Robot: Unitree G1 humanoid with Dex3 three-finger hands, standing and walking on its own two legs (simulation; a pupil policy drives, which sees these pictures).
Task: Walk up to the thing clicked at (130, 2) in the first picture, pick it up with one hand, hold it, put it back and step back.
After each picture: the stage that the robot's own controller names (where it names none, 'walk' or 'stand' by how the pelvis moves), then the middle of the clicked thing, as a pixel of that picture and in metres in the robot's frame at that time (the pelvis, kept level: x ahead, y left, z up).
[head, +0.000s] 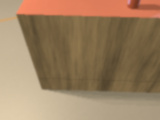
stand; out of the picture +0.90 -0.28 +0.07
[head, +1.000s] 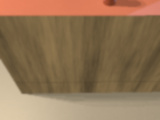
rise first; out of the picture +0.82 -0.10 +0.10
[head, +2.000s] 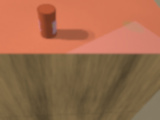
rise first; (47, 22) +0.56 +0.17 +0.10
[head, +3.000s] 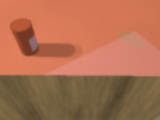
stand; (25, 38) +0.46 +0.22 +0.10
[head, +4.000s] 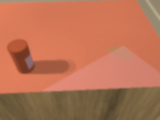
stand; (22, 57) +0.43 +0.24 +0.07
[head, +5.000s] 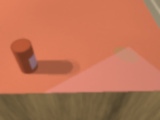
stand; (25, 57) +0.43 +0.22 +0.06
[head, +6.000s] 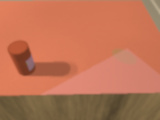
stand; (22, 58) +0.42 +0.23 +0.06
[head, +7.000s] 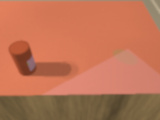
stand; (23, 59) +0.42 +0.23 +0.06
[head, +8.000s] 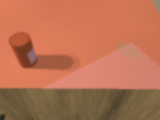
rise first; (24, 51) +0.43 +0.23 +0.07
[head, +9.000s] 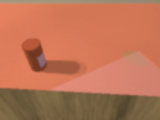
go down; (35, 55) +0.44 +0.23 +0.07
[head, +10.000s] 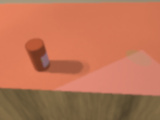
go down; (38, 55) +0.44 +0.22 +0.07
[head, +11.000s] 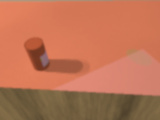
go down; (37, 54) +0.43 +0.22 +0.07
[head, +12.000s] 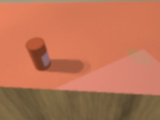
go down; (39, 54) +0.44 +0.22 +0.07
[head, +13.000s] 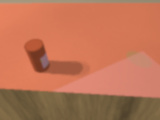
go down; (38, 56) +0.43 +0.22 +0.07
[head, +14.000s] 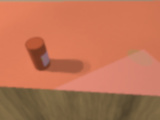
go down; (38, 54) +0.43 +0.22 +0.07
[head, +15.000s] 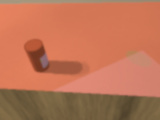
go down; (37, 56) +0.43 +0.23 +0.07
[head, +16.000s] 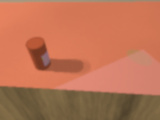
go down; (39, 54) +0.44 +0.22 +0.07
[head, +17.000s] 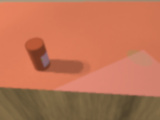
go down; (38, 55) +0.43 +0.22 +0.07
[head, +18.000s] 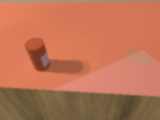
go down; (38, 55) +0.43 +0.22 +0.07
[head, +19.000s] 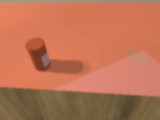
go down; (39, 55) +0.43 +0.22 +0.07
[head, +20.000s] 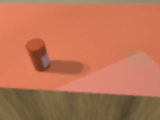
go down; (39, 55) +0.44 +0.22 +0.07
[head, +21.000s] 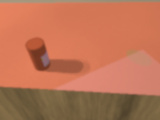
go down; (38, 55) +0.44 +0.22 +0.07
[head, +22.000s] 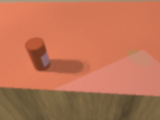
go down; (38, 55) +0.43 +0.22 +0.07
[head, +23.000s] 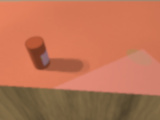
go down; (38, 53) +0.44 +0.23 +0.07
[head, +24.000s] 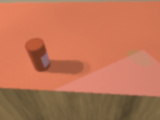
go down; (38, 55) +0.43 +0.22 +0.07
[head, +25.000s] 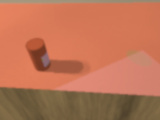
go down; (39, 55) +0.44 +0.22 +0.07
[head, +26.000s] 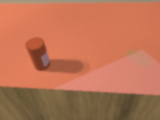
go down; (38, 54) +0.44 +0.22 +0.07
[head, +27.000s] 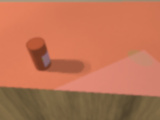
go down; (39, 54) +0.43 +0.22 +0.07
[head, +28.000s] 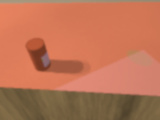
go down; (39, 55) +0.44 +0.22 +0.07
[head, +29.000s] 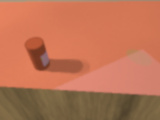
go down; (38, 54) +0.44 +0.22 +0.07
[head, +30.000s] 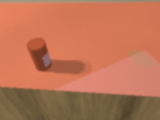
go down; (40, 55) +0.43 +0.22 +0.07
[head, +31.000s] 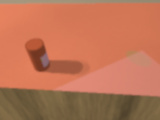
go down; (38, 55) +0.44 +0.23 +0.07
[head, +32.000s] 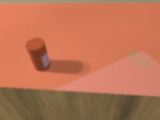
go down; (39, 55) +0.44 +0.22 +0.07
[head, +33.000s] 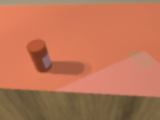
go down; (40, 56) +0.43 +0.22 +0.07
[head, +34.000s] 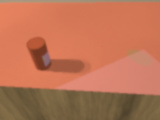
go down; (39, 54) +0.44 +0.22 +0.07
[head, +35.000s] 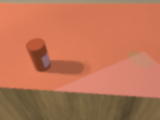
go down; (39, 55) +0.43 +0.22 +0.07
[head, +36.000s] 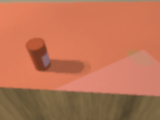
go down; (39, 55) +0.44 +0.22 +0.07
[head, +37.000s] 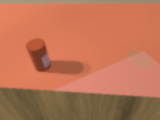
go down; (39, 55) +0.43 +0.22 +0.07
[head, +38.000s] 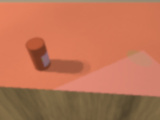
go down; (39, 55) +0.44 +0.22 +0.07
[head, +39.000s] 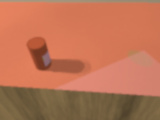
go down; (40, 54) +0.44 +0.22 +0.07
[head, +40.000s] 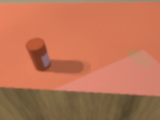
go down; (39, 55) +0.44 +0.22 +0.07
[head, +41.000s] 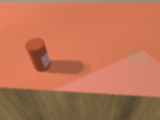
go down; (39, 55) +0.43 +0.22 +0.07
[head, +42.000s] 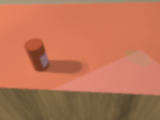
go down; (37, 55) +0.44 +0.23 +0.07
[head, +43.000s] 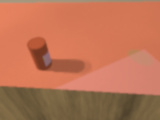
go down; (40, 54) +0.44 +0.22 +0.07
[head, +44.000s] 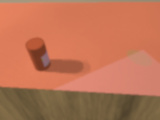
go down; (39, 55) +0.44 +0.22 +0.07
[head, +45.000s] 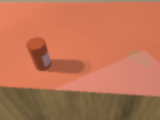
go down; (39, 54) +0.44 +0.22 +0.07
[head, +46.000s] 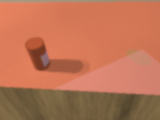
go down; (38, 54) +0.44 +0.22 +0.07
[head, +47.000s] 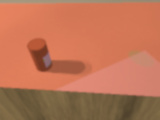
go down; (40, 55) +0.44 +0.22 +0.07
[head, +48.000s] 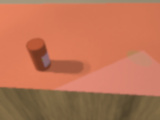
go down; (39, 55) +0.44 +0.22 +0.07
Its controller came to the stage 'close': no
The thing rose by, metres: 0.00
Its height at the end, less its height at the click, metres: +0.00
